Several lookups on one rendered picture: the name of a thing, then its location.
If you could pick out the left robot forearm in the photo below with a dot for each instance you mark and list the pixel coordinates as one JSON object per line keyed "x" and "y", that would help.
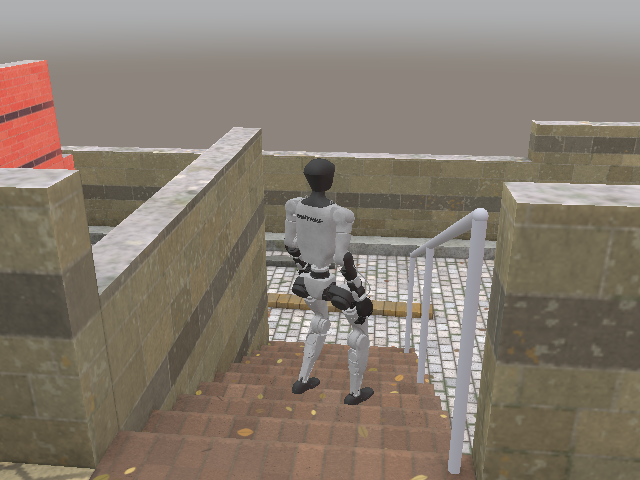
{"x": 295, "y": 253}

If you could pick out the robot right upper arm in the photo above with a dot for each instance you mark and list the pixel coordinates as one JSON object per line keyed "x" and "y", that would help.
{"x": 344, "y": 219}

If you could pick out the robot right thigh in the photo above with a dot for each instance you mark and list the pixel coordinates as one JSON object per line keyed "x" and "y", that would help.
{"x": 341, "y": 298}

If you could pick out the robot left upper arm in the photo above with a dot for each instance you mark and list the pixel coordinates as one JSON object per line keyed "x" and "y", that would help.
{"x": 290, "y": 223}

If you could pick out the right robot hand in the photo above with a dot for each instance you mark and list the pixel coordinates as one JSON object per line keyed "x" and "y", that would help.
{"x": 364, "y": 308}

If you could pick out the right robot forearm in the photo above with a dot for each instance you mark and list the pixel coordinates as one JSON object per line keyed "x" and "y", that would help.
{"x": 352, "y": 278}

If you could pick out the left robot hand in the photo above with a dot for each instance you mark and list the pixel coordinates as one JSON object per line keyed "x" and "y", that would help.
{"x": 307, "y": 270}

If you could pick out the robot left shin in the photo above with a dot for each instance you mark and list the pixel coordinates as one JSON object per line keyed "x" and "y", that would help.
{"x": 312, "y": 349}

